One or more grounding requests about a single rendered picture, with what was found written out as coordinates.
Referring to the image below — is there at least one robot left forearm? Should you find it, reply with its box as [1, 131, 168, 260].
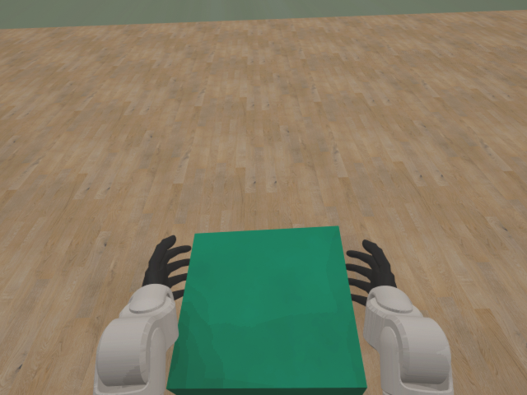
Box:
[93, 284, 179, 395]

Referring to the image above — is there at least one right robot hand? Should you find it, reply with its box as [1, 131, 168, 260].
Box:
[346, 239, 397, 306]

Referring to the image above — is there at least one carton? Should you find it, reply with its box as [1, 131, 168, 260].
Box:
[166, 226, 367, 395]

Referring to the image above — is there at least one robot right forearm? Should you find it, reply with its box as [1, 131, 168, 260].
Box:
[363, 286, 454, 395]

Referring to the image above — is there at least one left robot hand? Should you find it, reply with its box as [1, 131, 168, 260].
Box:
[142, 235, 191, 300]

